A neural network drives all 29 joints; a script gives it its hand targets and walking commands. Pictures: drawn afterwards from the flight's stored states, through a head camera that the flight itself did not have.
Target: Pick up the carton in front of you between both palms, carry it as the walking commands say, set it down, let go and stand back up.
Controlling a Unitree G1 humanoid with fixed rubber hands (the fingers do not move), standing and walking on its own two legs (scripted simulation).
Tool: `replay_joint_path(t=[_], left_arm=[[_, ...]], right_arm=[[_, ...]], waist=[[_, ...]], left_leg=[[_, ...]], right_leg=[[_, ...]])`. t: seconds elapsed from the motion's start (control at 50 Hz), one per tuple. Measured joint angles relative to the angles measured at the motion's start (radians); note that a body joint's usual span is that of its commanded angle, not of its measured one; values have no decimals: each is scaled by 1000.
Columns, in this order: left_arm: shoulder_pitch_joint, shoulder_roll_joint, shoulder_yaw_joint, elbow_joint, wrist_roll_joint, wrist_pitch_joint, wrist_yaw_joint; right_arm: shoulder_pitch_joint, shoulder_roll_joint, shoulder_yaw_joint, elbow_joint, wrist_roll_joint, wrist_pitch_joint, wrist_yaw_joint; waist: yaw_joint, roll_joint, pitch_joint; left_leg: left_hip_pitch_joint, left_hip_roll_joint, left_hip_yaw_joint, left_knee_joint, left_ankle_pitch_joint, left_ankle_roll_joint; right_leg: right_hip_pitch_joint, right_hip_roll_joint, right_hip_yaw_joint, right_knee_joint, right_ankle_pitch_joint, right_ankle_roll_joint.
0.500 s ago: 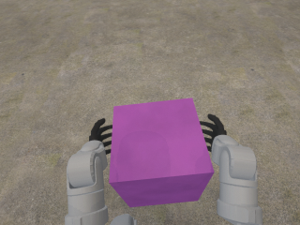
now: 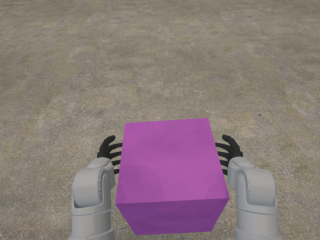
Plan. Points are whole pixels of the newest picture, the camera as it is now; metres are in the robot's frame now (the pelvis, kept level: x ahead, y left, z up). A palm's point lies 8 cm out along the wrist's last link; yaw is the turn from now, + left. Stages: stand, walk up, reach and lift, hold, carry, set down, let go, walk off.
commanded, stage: carry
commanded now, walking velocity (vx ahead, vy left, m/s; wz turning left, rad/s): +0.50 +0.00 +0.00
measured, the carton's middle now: (169, 179) +0.27 -0.01 -0.01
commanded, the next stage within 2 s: none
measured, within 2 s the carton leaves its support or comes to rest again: neither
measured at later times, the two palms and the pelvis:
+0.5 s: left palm (132, 89) +0.58 +0.11 +0.06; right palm (214, 88) +0.60 -0.19 +0.05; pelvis +0.33 -0.06 +0.00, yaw +4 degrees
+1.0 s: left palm (126, 42) +0.93 +0.17 +0.06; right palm (189, 41) +0.93 -0.13 +0.07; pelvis +0.66 +0.02 -0.01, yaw +0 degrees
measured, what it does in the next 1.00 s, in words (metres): walks ahead: right foot, then left foot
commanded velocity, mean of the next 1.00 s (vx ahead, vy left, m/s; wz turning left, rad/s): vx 0.50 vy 0.00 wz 0.00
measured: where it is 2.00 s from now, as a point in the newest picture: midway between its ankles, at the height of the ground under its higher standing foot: (157, 116)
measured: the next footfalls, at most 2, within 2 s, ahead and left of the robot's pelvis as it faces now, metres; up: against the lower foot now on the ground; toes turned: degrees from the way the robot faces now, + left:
right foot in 0.34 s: +0.43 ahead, -0.13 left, +0.00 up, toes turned -9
left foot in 0.86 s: +0.76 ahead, +0.10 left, +0.00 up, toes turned +13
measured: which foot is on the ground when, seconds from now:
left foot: down 0.00-0.36, up 0.38-0.84, down 0.86-1.00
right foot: up 0.00-0.32, down 0.34-0.86, up 0.88-1.00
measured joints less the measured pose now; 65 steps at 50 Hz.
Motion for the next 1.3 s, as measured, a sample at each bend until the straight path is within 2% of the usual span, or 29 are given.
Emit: replay_joint_path(t=[0.08, 0.16, 0.22, 0.3, 0.34, 0.36, 0.4, 0.44, 0.48, 0.58, 0.68, 0.82, 0.86, 0.88, 0.9, 0.94, 0.96, 1.0, 1.06, 1.14, 1.22, 1.3], left_arm=[[7, 1, -14, -27, -2, -16, 0], [15, 2, -19, -57, -3, -18, 1], [23, 4, -18, -61, -3, -13, 1], [33, 5, -16, -48, -5, -8, 1], [30, 5, -18, -31, -7, -13, 0], [24, 3, -24, -6, -5, -27, 1], [11, 1, -28, 39, -4, -46, 0], [18, 2, -32, 48, -6, -54, 0], [37, 4, -32, 33, -10, -61, 0], [78, 9, -31, -17, -22, -86, -1], [88, 10, -36, -63, -33, -85, -1], [50, 7, -40, -107, -26, -35, -1], [35, 5, -32, -110, -19, -17, -1], [24, 7, -22, -100, -19, -13, 0], [15, 7, -9, -88, -17, -10, 1], [10, 6, 9, -69, -13, -4, 1], [11, 1, 14, -63, -11, -2, 1], [12, 2, 7, -56, -9, -3, 1], [11, 2, -8, -58, -10, -16, 1], [17, 2, -25, -87, -11, -30, 1], [24, 3, -31, -112, -11, -27, 2], [35, 5, -28, -105, -10, -17, 3]], right_arm=[[12, -2, 3, -33, 6, -16, 0], [13, -2, 10, -55, 6, -19, 2], [14, -2, 16, -50, 2, -15, 6], [19, -3, 23, -34, -5, -8, 8], [22, -4, 19, -32, -9, -6, 8], [20, -5, 10, -22, -10, -10, 8], [23, -4, -8, -7, -12, -19, 8], [33, -5, -5, -5, -13, -23, 8], [42, -7, 9, -9, -12, -30, 6], [63, -8, 43, -32, -13, -59, 6], [76, -9, 56, -84, -8, -54, -2], [49, -7, 34, -140, 4, -6, -5], [27, -5, 26, -130, 6, 7, -5], [15, -3, 25, -108, 7, 2, -5], [-1, 0, 24, -81, 5, -3, -5], [-22, 4, 20, -37, 4, -4, -4], [-23, 4, 17, -27, 5, -3, -4], [-13, 3, 15, -27, 6, -5, -3], [5, 0, 12, -52, 9, -16, -3], [20, -3, 13, -95, 15, -27, -2], [22, -3, 17, -114, 14, -26, 2], [23, -3, 26, -94, 4, -17, 8]], waist=[[3, 8, -6], [9, 8, -21], [11, 7, -33], [7, 13, -36], [9, 26, -27], [16, 49, -19], [24, 56, 9], [24, 47, 37], [26, 42, 54], [33, 31, 49], [29, 27, 17], [22, 23, -19], [21, 13, -21], [12, -14, -19], [7, -27, -11], [5, -22, 12], [5, -16, 24], [5, -8, 44], [4, 2, 59], [5, 10, 50], [11, 12, 25], [14, 12, -2]], left_leg=[[107, -7, -13, -100, -15, -11], [215, -7, -25, -162, -57, -34], [295, -2, -32, -180, -112, -59], [394, 12, -43, -158, -217, -103], [400, 40, -56, -35, -310, -124], [349, 74, -67, 112, -326, -122], [176, 72, -147, 490, -304, -108], [12, 51, -184, 734, -260, -84], [-115, 56, -180, 789, -192, -71], [-302, 89, -155, 629, -74, -83], [-357, 102, -125, 389, 45, -99], [-286, 62, -52, 152, 135, -64], [-217, 38, -19, 96, 120, -50], [-214, 21, -5, 131, 110, -28], [-217, 15, 4, 175, 71, -9], [-190, 20, 13, 184, 13, 10], [-164, 22, 15, 158, 11, 3], [-106, 18, 16, 92, 12, -1], [-22, 11, 7, 3, 7, -1], [89, 4, -9, -91, -16, -14], [204, 3, -21, -153, -64, -38], [320, 9, -28, -176, -144, -76]], right_leg=[[-95, -28, -16, -178, 102, 26], [-120, -30, -40, -336, 186, 36], [-102, -15, -70, -429, 220, 28], [-29, 22, -119, -548, 240, 0], [44, 51, -155, -604, 236, -24], [42, 63, -169, -562, 215, -52], [53, 61, -180, -511, 141, -81], [103, 56, -183, -551, 120, -74], [160, 59, -181, -615, 120, -69], [299, 69, -163, -748, 102, -61], [444, 75, -148, -834, 49, -36], [633, 69, -134, -840, -107, 30], [649, 47, -119, -736, -199, 52], [616, 13, -111, -614, -247, 53], [545, 0, -78, -435, -233, 48], [370, 25, -6, -96, -201, 28], [291, 36, 7, 14, -178, 16], [161, 36, 4, 95, -113, -1], [25, 18, -10, 32, -33, -1], [-74, -8, -23, -148, 60, 20], [-100, -13, -48, -334, 151, 31], [-68, 7, -93, -483, 220, 16]])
